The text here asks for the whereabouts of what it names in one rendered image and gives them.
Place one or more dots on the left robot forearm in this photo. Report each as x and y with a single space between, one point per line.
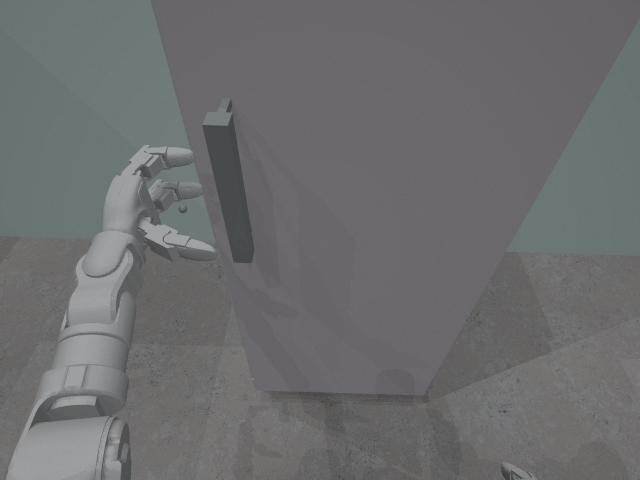
87 374

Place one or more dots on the robot left upper arm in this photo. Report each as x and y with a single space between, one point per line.
96 448

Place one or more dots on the fridge door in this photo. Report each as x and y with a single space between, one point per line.
390 151

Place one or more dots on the left robot hand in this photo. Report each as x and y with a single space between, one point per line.
128 202

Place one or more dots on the handle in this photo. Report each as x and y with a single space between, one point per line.
220 136

